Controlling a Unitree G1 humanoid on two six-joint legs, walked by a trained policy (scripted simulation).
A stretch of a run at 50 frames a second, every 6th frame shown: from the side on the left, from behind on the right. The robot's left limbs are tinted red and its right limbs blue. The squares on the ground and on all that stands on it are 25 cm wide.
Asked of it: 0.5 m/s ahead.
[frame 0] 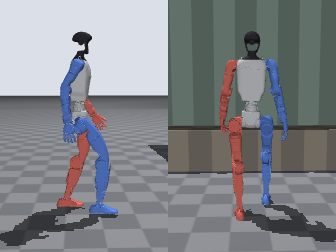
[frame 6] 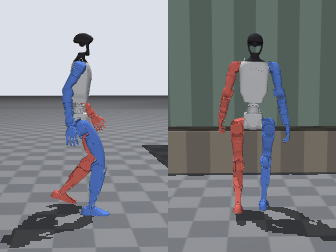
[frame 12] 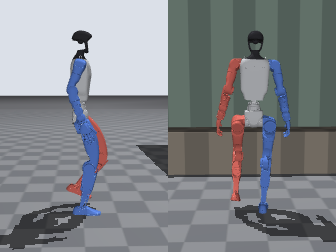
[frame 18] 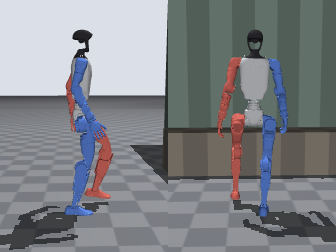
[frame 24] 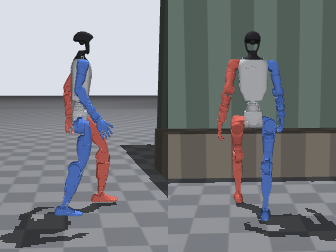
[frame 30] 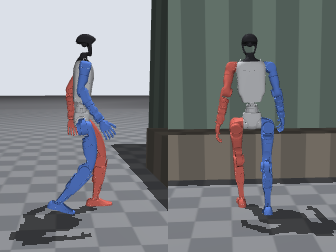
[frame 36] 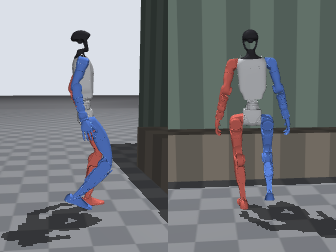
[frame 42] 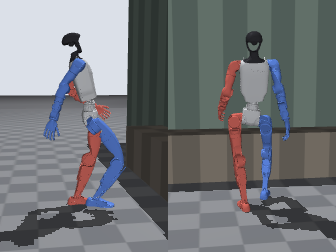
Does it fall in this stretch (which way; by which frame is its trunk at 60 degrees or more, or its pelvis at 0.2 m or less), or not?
no
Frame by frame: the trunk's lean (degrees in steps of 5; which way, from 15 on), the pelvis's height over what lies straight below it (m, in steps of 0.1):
0: 5, 0.8
6: 5, 0.8
12: 0, 0.8
18: 0, 0.8
24: 5, 0.8
30: 5, 0.8
36: 5, 0.8
42: 15 backward, 0.8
